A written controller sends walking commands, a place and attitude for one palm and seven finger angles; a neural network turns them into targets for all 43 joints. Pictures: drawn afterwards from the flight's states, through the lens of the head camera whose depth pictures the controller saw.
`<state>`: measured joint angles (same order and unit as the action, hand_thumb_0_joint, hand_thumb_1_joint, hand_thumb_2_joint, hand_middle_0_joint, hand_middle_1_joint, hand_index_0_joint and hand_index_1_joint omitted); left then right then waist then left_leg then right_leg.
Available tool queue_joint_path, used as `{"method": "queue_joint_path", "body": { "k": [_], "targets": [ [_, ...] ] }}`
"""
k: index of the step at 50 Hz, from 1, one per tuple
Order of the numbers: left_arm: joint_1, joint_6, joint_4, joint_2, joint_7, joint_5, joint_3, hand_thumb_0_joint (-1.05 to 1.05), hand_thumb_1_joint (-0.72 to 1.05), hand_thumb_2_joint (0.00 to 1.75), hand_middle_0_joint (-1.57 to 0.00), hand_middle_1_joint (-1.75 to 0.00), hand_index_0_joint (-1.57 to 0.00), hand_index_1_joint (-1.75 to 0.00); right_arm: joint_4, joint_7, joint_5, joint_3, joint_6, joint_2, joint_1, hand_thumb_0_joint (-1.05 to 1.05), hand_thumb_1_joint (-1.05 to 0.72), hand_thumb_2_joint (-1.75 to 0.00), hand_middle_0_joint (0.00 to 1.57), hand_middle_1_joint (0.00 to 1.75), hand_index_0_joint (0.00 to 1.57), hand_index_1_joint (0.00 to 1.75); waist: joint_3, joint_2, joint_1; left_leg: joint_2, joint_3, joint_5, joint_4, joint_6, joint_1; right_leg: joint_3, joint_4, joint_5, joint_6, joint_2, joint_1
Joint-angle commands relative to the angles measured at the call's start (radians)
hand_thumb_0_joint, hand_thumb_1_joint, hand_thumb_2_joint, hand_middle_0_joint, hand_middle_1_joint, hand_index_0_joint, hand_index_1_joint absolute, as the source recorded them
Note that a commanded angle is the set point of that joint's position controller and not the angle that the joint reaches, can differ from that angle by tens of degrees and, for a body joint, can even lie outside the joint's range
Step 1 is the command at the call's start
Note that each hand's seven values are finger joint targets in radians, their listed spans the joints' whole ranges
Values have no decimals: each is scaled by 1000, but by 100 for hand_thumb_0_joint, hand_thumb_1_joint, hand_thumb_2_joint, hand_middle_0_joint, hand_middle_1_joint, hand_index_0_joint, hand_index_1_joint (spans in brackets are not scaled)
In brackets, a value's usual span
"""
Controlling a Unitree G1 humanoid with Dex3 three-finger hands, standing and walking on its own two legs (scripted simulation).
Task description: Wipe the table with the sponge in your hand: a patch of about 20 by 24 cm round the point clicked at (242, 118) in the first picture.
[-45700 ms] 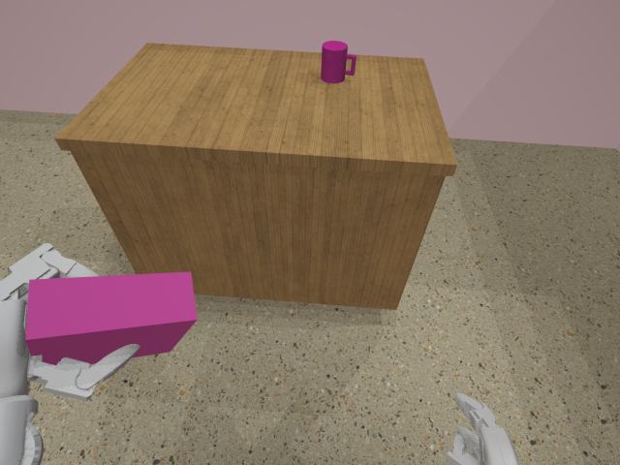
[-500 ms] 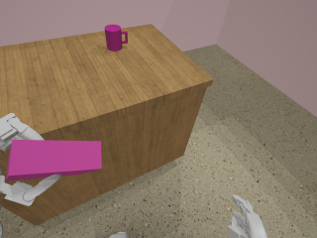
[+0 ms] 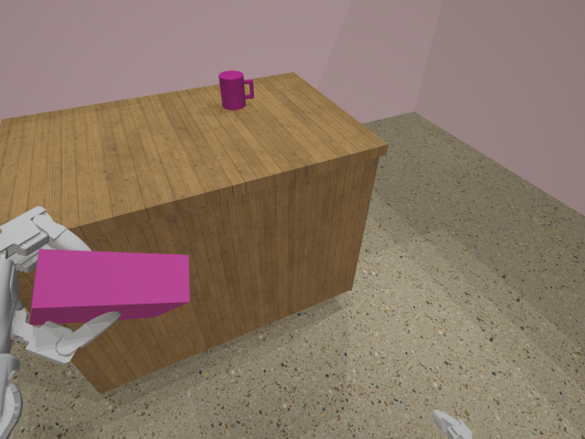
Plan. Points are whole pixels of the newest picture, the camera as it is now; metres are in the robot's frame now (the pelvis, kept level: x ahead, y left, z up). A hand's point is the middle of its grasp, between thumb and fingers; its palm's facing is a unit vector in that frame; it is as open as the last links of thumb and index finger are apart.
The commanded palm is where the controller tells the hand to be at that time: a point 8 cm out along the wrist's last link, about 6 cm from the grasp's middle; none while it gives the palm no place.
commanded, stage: stop stepping back and stand still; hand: left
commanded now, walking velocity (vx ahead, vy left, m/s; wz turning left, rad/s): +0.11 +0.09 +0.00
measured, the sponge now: (130, 290) +0.24 +0.19 +0.16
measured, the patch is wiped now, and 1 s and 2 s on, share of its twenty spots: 1.00 1.00 1.00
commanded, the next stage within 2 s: stand and wait in 0.56 s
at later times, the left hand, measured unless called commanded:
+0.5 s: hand (48, 346) +0.15 +0.22 +0.19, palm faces +0.39 -0.84 -0.36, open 9.4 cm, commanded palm +0.10 +0.27 +0.22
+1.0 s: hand (32, 326) +0.17 +0.25 +0.19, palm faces +0.42 -0.82 -0.39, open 9.4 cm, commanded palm +0.12 +0.29 +0.22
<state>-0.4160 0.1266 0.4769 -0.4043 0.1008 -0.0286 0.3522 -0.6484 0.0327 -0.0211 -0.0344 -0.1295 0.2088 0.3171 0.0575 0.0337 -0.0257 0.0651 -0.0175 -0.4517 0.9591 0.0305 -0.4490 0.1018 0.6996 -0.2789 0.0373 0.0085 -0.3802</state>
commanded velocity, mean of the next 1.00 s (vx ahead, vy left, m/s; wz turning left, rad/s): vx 0.06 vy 0.02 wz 0.00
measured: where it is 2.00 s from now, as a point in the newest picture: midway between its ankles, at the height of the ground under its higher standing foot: outside the picture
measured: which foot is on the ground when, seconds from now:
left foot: up 0.00-0.18, down 0.20-1.00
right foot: down 0.00-1.00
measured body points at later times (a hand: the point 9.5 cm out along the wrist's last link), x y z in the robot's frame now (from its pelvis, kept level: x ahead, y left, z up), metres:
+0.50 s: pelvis -0.05 -0.01 +0.01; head -0.07 -0.01 +0.46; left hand +0.13 +0.27 +0.21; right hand +0.10 -0.25 -0.08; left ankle -0.04 +0.11 -0.66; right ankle +0.01 -0.11 -0.71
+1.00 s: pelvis -0.03 +0.00 +0.03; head -0.03 +0.00 +0.48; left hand +0.14 +0.29 +0.21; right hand +0.15 -0.23 -0.05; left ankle -0.02 +0.13 -0.71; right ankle +0.01 -0.11 -0.71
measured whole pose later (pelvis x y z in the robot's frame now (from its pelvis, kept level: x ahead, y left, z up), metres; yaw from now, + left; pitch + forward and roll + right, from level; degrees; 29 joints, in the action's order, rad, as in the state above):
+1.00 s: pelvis -0.03 +0.00 +0.03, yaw +2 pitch -1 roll -1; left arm -0.49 0.13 0.51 -0.37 0.16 -0.04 0.32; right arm -0.62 0.06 -0.01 -0.01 -0.11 0.22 0.19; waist -0.01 0.01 0.00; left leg 0.03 -0.01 -0.27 0.55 -0.01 -0.25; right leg 0.05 0.51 -0.21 0.01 0.00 -0.27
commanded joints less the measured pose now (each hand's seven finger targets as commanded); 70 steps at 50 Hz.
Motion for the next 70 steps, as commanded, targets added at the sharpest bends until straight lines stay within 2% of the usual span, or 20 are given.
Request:
{"method": "queue_joint_path", "body": {
  "k": [1, 3, 6, 8, 10, 13, 18, 19, 20, 21, 25, 27, 29, 33, 34, 36, 39, 43, 49, 70],
  "targets": [
    [171, 75, 231, -198, 0, -34, 124, 0, 10, 130, -120, -160, -120, -160, 148, 4, -17, 89, -40, 140, -188, 0, -90, -90, 20, 30, 20, 30, -22, -186, -6, 5, -72, 80, 431, -1, -234, -607, -526, -447, 167, -371, -43],
    [120, 75, 250, -168, 1, -36, 104, 0, 10, 130, -120, -160, -120, -160, 128, 3, -10, 65, -16, 104, -191, 0, -90, -90, 20, 30, 20, 30, -59, -45, -20, 39, -19, 105, 244, 17, -75, -430, -497, -442, 142, -328, -223],
    [88, 69, 299, -189, 39, -29, 122, 0, 10, 130, -120, -160, -120, -160, 155, 36, -7, 54, -33, 94, -195, 0, -90, -90, 20, 30, 20, 30, 61, -163, -3, 8, 83, 14, -175, 37, 190, -282, -417, -469, 96, -280, -203],
    [82, 66, 318, -165, 61, -31, 102, 0, 10, 130, -120, -160, -120, -160, 169, 59, 5, 47, -51, 108, -187, 0, -90, -90, 20, 30, 20, 30, 90, -17, -11, -36, 112, -28, -437, 52, 263, -199, -252, -432, 59, -189, -119],
    [89, 67, 327, -150, 77, -33, 103, 0, 10, 130, -120, -160, -120, -160, 193, 66, 4, 67, -61, 165, -190, 0, -90, -90, 20, 30, 20, 30, 54, 378, -3, 210, -330, -235, -731, 162, 268, 9, 253, -273, -37, 25, -196],
    [82, 60, 226, -167, 65, -10, 129, 0, 10, 130, -120, -160, -120, -160, 159, 26, -16, 73, -80, 128, -147, 0, -90, -90, 20, 30, 20, 30, -47, 172, -5, 241, -330, -157, -734, 192, 143, -130, 420, -173, -41, -67, -299],
    [7, 46, 169, -114, 49, -19, 94, 0, 10, 130, -120, -160, -120, -160, 186, 30, 4, 69, -52, 148, -207, 0, -90, -90, 20, 30, 20, 30, -26, 27, 54, 89, -73, -212, -465, 61, -163, -6, -190, -101, -15, 12, 316],
    [22, 45, 165, -120, 39, -10, 86, 0, 10, 130, -120, -160, -120, -160, 187, 28, 5, 78, -40, 143, -203, 0, -90, -90, 20, 30, 20, 30, -35, -174, 53, -22, 53, -153, -122, 27, -235, -168, -326, -122, 42, -86, 322],
    [41, 44, 178, -141, 29, -10, 86, 0, 10, 130, -120, -160, -120, -160, 199, 20, -1, 87, -36, 136, -201, 0, -90, -90, 20, 30, 20, 30, -8, -361, 32, -75, 45, -59, 181, 4, -256, -561, -498, -186, 122, -319, 248],
    [163, 65, 273, -158, 28, -23, 89, 0, 10, 130, -120, -160, -120, -160, 196, 14, -3, 77, -42, 122, -220, 0, -90, -90, 20, 30, 20, 30, 4, -273, 12, -30, -23, 30, 288, -6, -229, -632, -548, -293, 154, -376, 147],
    [164, 70, 356, -170, 40, -23, 93, 0, 10, 130, -120, -160, -120, -160, 163, 27, 2, 71, -25, 108, -207, 0, -90, -90, 20, 30, 20, 30, -15, -100, -16, 54, -20, 59, -101, 19, 158, -331, -432, -340, 119, -306, -176],
    [101, 68, 355, -159, 69, -24, 96, 0, 10, 130, -120, -160, -120, -160, 164, 51, 14, 57, -33, 112, -206, 0, -90, -90, 20, 30, 20, 30, 30, 39, -12, -6, 38, 29, -421, 30, 293, -211, -250, -359, 70, -193, -144],
    [105, 74, 380, -144, 92, -26, 106, 0, 10, 130, -120, -160, -120, -160, 187, 59, 15, 63, -46, 152, -213, 0, -90, -90, 20, 30, 20, 30, 25, 345, 12, 188, -319, -205, -715, 122, 204, -44, 76, -214, -31, 11, -97],
    [46, 51, 221, -137, 81, -14, 115, 0, 10, 130, -120, -160, -120, -160, 176, 43, -1, 56, -53, 119, -220, 0, -90, -90, 20, 30, 20, 30, -30, 149, 29, 120, -179, -84, -613, 75, -16, -69, -125, -56, -54, -11, 167],
    [33, 55, 191, -134, 74, -12, 113, 0, 10, 130, -120, -160, -120, -160, 177, 39, 1, 60, -50, 118, -227, 0, -90, -90, 20, 30, 20, 30, -45, -2, 32, 56, -101, -53, -490, 43, -49, -109, -266, -15, -42, -31, 217],
    [4, 59, 182, -136, 59, -21, 103, 0, 10, 130, -120, -160, -120, -160, 179, 25, 5, 78, -39, 115, -217, 0, -90, -90, 20, 30, 20, 30, -22, -298, 17, -47, 5, 47, -150, -13, -24, -446, -481, -245, 57, -251, 120],
    [63, 73, 296, -152, 61, -25, 104, 0, 10, 130, -120, -160, -120, -160, 168, 16, 5, 66, -31, 105, -214, 0, -90, -90, 20, 30, 20, 30, 5, -116, 0, 6, -21, 100, -234, -1, 94, -378, -433, -91, 99, -295, 78],
    [20, 86, 301, -136, 84, -27, 105, 0, 10, 130, -120, -160, -120, -160, 189, 42, 12, 69, -37, 139, -240, 0, -90, -90, 20, 30, 20, 30, 32, 81, 26, 71, -145, 186, -587, 36, 189, -163, -246, 33, -19, -63, 125],
    [41, 73, 256, -112, 81, -24, 82, 0, 10, 130, -120, -160, -120, -160, 191, 41, 6, 70, -39, 130, -236, 0, -90, -90, 20, 30, 20, 30, 64, -1, 21, 23, -71, 322, -512, 5, 190, -174, -281, 203, -25, -78, 218],
    [48, 67, 259, -111, 78, -24, 70, 0, 10, 130, -120, -160, -120, -160, 217, 41, 13, 62, -4, 129, -260, 0, -90, -90, 20, 30, 20, 30, 50, 49, 25, 19, -66, 288, -587, -6, 197, -151, -321, 192, -26, -63, 234]
  ]
}}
